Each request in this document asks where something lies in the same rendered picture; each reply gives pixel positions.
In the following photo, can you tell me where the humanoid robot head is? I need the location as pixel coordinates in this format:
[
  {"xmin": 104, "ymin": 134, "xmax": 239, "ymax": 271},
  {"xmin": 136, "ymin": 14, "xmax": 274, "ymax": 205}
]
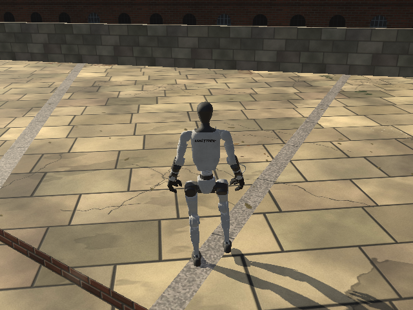
[{"xmin": 194, "ymin": 101, "xmax": 216, "ymax": 132}]

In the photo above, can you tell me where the left robot forearm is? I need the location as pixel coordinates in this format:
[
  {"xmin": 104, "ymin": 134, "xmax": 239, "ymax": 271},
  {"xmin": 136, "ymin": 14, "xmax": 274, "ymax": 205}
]
[{"xmin": 169, "ymin": 157, "xmax": 181, "ymax": 181}]

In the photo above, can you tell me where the left robot foot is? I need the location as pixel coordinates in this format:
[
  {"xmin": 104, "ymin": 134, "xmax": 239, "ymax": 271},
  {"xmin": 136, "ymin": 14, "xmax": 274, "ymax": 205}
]
[{"xmin": 192, "ymin": 251, "xmax": 201, "ymax": 267}]

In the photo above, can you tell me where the right robot upper arm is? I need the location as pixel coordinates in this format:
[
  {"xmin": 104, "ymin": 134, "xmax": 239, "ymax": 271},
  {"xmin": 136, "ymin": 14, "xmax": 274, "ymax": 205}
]
[{"xmin": 219, "ymin": 130, "xmax": 237, "ymax": 165}]

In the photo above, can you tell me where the robot right hand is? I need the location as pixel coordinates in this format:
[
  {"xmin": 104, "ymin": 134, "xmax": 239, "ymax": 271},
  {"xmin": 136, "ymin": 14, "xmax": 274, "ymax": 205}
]
[{"xmin": 230, "ymin": 178, "xmax": 245, "ymax": 191}]

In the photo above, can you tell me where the right robot forearm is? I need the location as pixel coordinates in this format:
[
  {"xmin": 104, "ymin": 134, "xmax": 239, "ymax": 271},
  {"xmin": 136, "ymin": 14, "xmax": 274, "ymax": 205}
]
[{"xmin": 230, "ymin": 155, "xmax": 243, "ymax": 180}]

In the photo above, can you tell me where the left robot upper arm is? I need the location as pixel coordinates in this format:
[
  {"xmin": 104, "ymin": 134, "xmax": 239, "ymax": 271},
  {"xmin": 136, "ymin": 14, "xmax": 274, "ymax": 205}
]
[{"xmin": 175, "ymin": 130, "xmax": 192, "ymax": 166}]

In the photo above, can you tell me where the robot left hand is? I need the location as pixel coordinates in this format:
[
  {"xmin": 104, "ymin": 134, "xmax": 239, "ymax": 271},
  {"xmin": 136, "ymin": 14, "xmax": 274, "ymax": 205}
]
[{"xmin": 167, "ymin": 179, "xmax": 182, "ymax": 193}]

